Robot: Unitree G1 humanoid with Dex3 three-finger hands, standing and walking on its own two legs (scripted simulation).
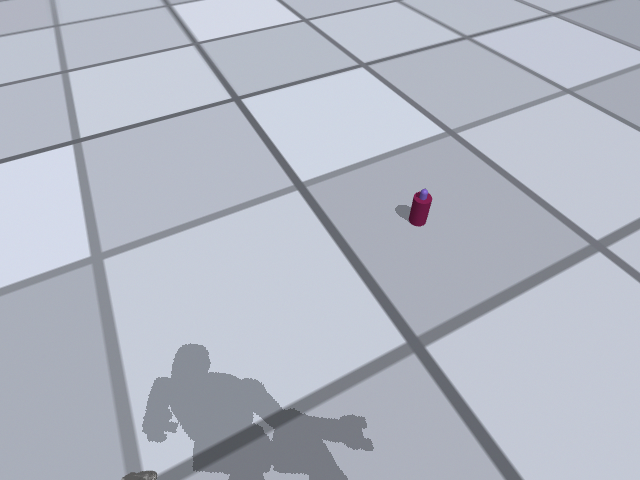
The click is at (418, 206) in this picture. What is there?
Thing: necked bottle
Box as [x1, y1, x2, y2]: [409, 189, 431, 226]
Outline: 426,189 422,189 420,192 417,192 414,195 409,216 409,221 414,225 422,225 425,222 431,201 431,196
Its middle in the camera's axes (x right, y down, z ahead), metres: +0.42 -0.15 +1.65
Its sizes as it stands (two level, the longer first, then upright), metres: 0.077 0.077 0.183
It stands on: the floor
